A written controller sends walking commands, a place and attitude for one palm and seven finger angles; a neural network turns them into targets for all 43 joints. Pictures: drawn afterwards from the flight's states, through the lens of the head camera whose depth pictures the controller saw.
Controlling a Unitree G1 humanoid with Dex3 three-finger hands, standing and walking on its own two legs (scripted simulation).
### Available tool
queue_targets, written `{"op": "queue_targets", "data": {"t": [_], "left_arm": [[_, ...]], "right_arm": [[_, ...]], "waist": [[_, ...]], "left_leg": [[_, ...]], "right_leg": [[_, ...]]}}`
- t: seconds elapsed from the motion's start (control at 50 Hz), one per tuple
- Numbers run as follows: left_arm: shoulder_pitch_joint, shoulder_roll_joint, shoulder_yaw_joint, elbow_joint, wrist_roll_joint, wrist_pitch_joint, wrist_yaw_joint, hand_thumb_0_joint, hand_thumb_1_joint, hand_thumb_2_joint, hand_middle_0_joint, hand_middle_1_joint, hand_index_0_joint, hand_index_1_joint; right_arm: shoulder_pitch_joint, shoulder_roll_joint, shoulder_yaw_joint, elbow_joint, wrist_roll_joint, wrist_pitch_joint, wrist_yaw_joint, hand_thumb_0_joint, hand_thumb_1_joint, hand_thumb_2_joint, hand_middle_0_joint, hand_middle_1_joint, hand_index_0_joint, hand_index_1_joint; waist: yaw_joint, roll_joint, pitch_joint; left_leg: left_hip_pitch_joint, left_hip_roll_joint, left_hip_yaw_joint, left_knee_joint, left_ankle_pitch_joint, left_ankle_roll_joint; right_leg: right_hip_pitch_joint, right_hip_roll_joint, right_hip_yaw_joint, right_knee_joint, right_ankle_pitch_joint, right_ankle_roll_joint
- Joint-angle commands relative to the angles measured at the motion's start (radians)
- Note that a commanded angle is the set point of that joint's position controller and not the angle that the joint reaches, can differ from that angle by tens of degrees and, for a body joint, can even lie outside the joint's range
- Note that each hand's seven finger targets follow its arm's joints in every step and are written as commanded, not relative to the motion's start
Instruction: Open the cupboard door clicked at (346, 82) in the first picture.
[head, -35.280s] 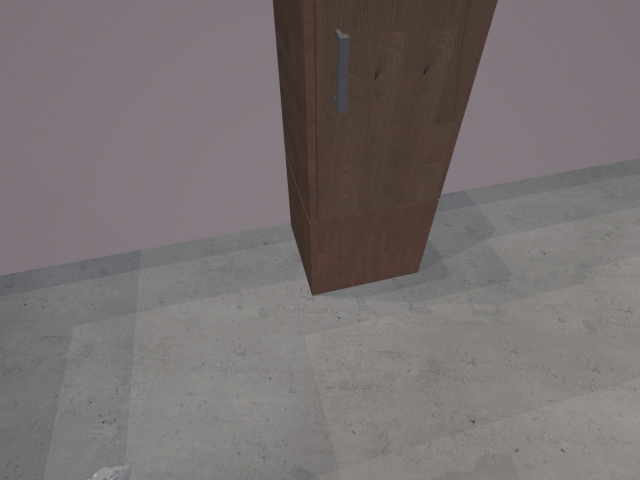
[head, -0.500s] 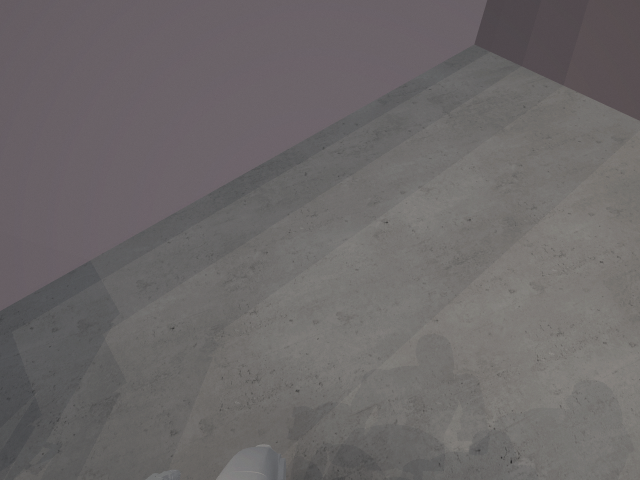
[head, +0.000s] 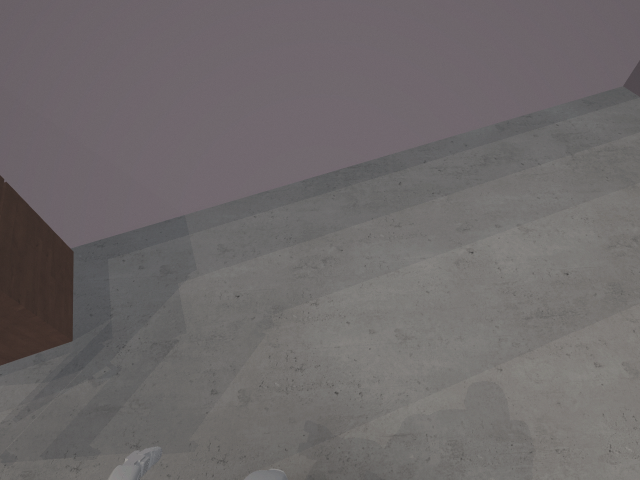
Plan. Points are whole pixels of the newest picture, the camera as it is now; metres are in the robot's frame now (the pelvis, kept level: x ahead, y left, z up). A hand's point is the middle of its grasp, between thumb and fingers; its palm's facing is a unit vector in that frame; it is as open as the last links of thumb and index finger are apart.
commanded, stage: turn to face it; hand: left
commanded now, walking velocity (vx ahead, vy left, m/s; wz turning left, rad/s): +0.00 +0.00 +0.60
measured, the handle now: out of the picture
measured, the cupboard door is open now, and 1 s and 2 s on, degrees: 37 37 37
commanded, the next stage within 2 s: take the last steps up to it in 1.64 s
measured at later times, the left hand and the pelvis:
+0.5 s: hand out of the picture -0.02 +0.23 -0.17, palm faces +0.37 -0.90 -0.24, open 7.4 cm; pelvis +0.00 +0.01 +0.00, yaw +19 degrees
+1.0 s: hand out of the picture -0.03 +0.17 -0.14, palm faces +0.59 -0.77 -0.24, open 7.4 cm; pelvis +0.02 -0.02 +0.02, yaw +38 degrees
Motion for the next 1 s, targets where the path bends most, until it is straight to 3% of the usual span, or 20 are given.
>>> {"op": "queue_targets", "data": {"t": [0.0,0.04,0.08,0.24,0.3,0.32,0.34,0.36,0.38,0.42,0.48,0.62,0.68,0.7,0.72,0.74,0.76,0.8,0.84,0.98], "left_arm": [[0.102,0.192,0.042,-0.049,0.01,-0.029,0.032,0.0,0.9,0.9,-0.2,-0.3,-0.2,-0.3],[0.024,0.128,0.016,-0.059,0.005,-0.033,0.028,0.0,0.9,0.9,-0.2,-0.3,-0.2,-0.3],[0.036,0.12,0.011,-0.06,0.006,-0.039,0.028,0.0,0.9,0.9,-0.2,-0.3,-0.2,-0.3],[0.142,0.18,0.039,-0.003,0.014,-0.035,0.023,0.0,0.9,0.9,-0.2,-0.3,-0.2,-0.3],[0.115,0.181,0.043,0.005,0.007,-0.031,0.017,0.0,0.9,0.9,-0.2,-0.3,-0.2,-0.3],[0.103,0.167,0.041,-0.009,-0.002,-0.026,0.012,0.0,0.9,0.9,-0.2,-0.3,-0.2,-0.3],[0.099,0.101,0.032,-0.046,-0.009,-0.019,0.004,0.0,0.9,0.9,-0.2,-0.3,-0.2,-0.3],[0.029,0.072,0.012,-0.088,-0.001,-0.009,0.008,0.0,0.9,0.9,-0.2,-0.3,-0.2,-0.3],[-0.014,0.09,0.017,-0.087,0.007,0.002,0.018,0.0,0.9,0.9,-0.2,-0.3,-0.2,-0.3],[-0.029,0.086,0.02,-0.054,0.003,0.006,0.011,0.0,0.9,0.9,-0.2,-0.3,-0.2,-0.3],[0.029,0.081,0.023,-0.02,0.005,0.013,-0.002,0.0,0.9,0.9,-0.2,-0.3,-0.2,-0.3],[0.022,0.068,0.014,-0.048,-0.001,0.001,0.003,0.0,0.9,0.9,-0.2,-0.3,-0.2,-0.3],[0.12,0.091,0.023,-0.029,-0.004,-0.017,0.011,0.0,0.9,0.9,-0.2,-0.3,-0.2,-0.3],[0.151,0.159,0.038,-0.029,0.007,-0.028,0.02,0.0,0.9,0.9,-0.2,-0.3,-0.2,-0.3],[0.156,0.23,0.051,-0.032,0.019,-0.031,0.024,0.0,0.9,0.9,-0.2,-0.3,-0.2,-0.3],[0.131,0.218,0.039,-0.04,0.011,-0.031,0.027,0.0,0.9,0.9,-0.2,-0.3,-0.2,-0.3],[0.083,0.179,0.033,-0.047,0.008,-0.033,0.031,0.0,0.9,0.9,-0.2,-0.3,-0.2,-0.3],[0.002,0.122,0.016,-0.064,0.005,-0.032,0.03,0.0,0.9,0.9,-0.2,-0.3,-0.2,-0.3],[0.019,0.117,0.012,-0.063,0.007,-0.038,0.028,0.0,0.9,0.9,-0.2,-0.3,-0.2,-0.3],[0.132,0.182,0.036,-0.006,0.012,-0.036,0.023,0.0,0.9,0.9,-0.2,-0.3,-0.2,-0.3]], "right_arm": [[-0.082,-0.117,-0.049,-0.118,0.003,-0.015,-0.002,0.0,-0.9,-0.9,0.2,0.3,0.2,0.3],[-0.067,-0.096,-0.038,-0.076,0.002,-0.007,0.011,0.0,-0.9,-0.9,0.2,0.3,0.2,0.3],[-0.063,-0.071,-0.026,-0.067,0.006,-0.002,0.018,0.0,-0.9,-0.9,0.2,0.3,0.2,0.3],[-0.144,-0.043,-0.007,-0.08,0.015,-0.015,0.022,0.0,-0.9,-0.9,0.2,0.3,0.2,0.3],[-0.06,-0.068,-0.013,-0.065,0.012,-0.024,0.017,0.0,-0.9,-0.9,0.2,0.3,0.2,0.3],[0.005,-0.116,-0.027,-0.051,0.007,-0.031,0.014,0.0,-0.9,-0.9,0.2,0.3,0.2,0.3],[0.066,-0.232,-0.058,-0.046,-0.003,-0.038,0.006,0.0,-0.9,-0.9,0.2,0.3,0.2,0.3],[0.136,-0.288,-0.068,-0.03,-0.001,-0.028,-0.003,0.0,-0.9,-0.9,0.2,0.3,0.2,0.3],[0.144,-0.258,-0.059,-0.03,-0.004,-0.031,-0.01,0.0,-0.9,-0.9,0.2,0.3,0.2,0.3],[0.027,-0.221,-0.051,-0.063,-0.005,-0.035,-0.026,0.0,-0.9,-0.9,0.2,0.3,0.2,0.3],[-0.029,-0.19,-0.035,-0.076,-0.005,-0.043,-0.026,0.0,-0.9,-0.9,0.2,0.3,0.2,0.3],[-0.012,-0.195,-0.047,-0.074,-0.009,-0.031,-0.02,0.0,-0.9,-0.9,0.2,0.3,0.2,0.3],[-0.054,-0.176,-0.049,-0.089,0.003,-0.026,-0.018,0.0,-0.9,-0.9,0.2,0.3,0.2,0.3],[-0.047,-0.128,-0.045,-0.098,0.013,-0.026,-0.011,0.0,-0.9,-0.9,0.2,0.3,0.2,0.3],[-0.05,-0.069,-0.036,-0.119,0.014,-0.029,-0.006,0.0,-0.9,-0.9,0.2,0.3,0.2,0.3],[-0.065,-0.112,-0.042,-0.112,0.003,-0.023,-0.003,0.0,-0.9,-0.9,0.2,0.3,0.2,0.3],[-0.064,-0.108,-0.045,-0.095,0.003,-0.014,-0.002,0.0,-0.9,-0.9,0.2,0.3,0.2,0.3],[-0.023,-0.089,-0.039,-0.061,0.004,-0.002,0.012,0.0,-0.9,-0.9,0.2,0.3,0.2,0.3],[-0.047,-0.067,-0.028,-0.056,0.006,0.001,0.019,0.0,-0.9,-0.9,0.2,0.3,0.2,0.3],[-0.132,-0.039,-0.008,-0.073,0.015,-0.015,0.023,0.0,-0.9,-0.9,0.2,0.3,0.2,0.3]], "waist": [[0.045,-0.34,-0.101],[-0.001,-0.219,-0.052],[0.002,-0.226,-0.082],[0.058,-0.24,-0.105],[0.007,-0.219,-0.133],[-0.033,-0.113,-0.174],[-0.067,0.203,-0.213],[-0.099,0.253,-0.212],[-0.099,0.162,-0.203],[-0.052,0.197,-0.12],[0.0,0.122,-0.1],[-0.006,0.13,-0.115],[0.047,0.089,-0.14],[0.065,-0.079,-0.155],[0.072,-0.327,-0.123],[0.062,-0.289,-0.1],[0.032,-0.292,-0.082],[-0.015,-0.245,-0.074],[-0.005,-0.226,-0.07],[0.059,-0.247,-0.104]], "left_leg": [[-0.254,0.01,0.009,0.56,-0.306,-0.003],[-0.244,0.048,0.041,0.644,-0.177,-0.026],[-0.209,0.051,0.086,0.558,-0.156,-0.04],[-0.063,0.034,0.201,0.138,-0.192,-0.026],[0.129,0.025,0.211,-0.092,-0.023,-0.007],[0.291,0.072,0.16,-0.186,0.125,0.021],[0.456,0.338,-0.207,-0.206,0.448,0.154],[0.432,0.475,-0.322,-0.228,0.658,0.274],[0.382,0.428,-0.284,-0.233,0.491,0.268],[0.215,0.341,-0.22,-0.275,0.306,0.223],[0.168,0.255,-0.141,-0.292,0.243,0.177],[0.122,0.227,-0.222,-0.249,0.234,0.18],[0.01,0.164,-0.21,-0.144,0.21,0.124],[-0.136,0.076,-0.136,0.0,0.062,0.066],[-0.265,-0.068,0.057,0.262,-0.282,-0.012],[-0.252,-0.01,0.015,0.484,-0.325,-0.002],[-0.258,0.017,0.005,0.593,-0.282,-0.008],[-0.228,0.051,0.042,0.649,-0.159,-0.028],[-0.201,0.053,0.09,0.556,-0.142,-0.041],[-0.087,0.035,0.202,0.161,-0.189,-0.03]], "right_leg": [[0.148,-0.438,0.4,-0.361,0.122,-0.2],[0.142,-0.313,0.171,-0.281,0.333,-0.164],[0.188,-0.284,0.061,-0.249,0.475,-0.143],[0.286,-0.336,-0.025,-0.163,0.652,-0.144],[0.194,-0.32,-0.092,-0.044,0.564,-0.084],[0.084,-0.297,-0.141,0.091,0.466,-0.037],[-0.193,-0.152,-0.183,0.32,-0.048,0.043],[-0.294,-0.099,-0.085,0.471,-0.373,0.047],[-0.295,-0.098,-0.015,0.534,-0.302,0.036],[-0.287,-0.103,0.034,0.566,-0.175,0.044],[-0.228,-0.073,0.028,0.491,-0.078,0.045],[-0.056,0.009,-0.004,0.159,-0.092,0.034],[0.175,0.012,-0.009,-0.138,0.081,0.019],[0.315,-0.138,0.148,-0.286,0.052,-0.023],[0.321,-0.407,0.404,-0.36,0.124,-0.145],[0.2,-0.457,0.389,-0.35,0.17,-0.201],[0.168,-0.402,0.353,-0.326,0.226,-0.198],[0.148,-0.306,0.129,-0.277,0.352,-0.156],[0.177,-0.28,0.037,-0.259,0.458,-0.136],[0.299,-0.331,-0.036,-0.165,0.668,-0.142]]}}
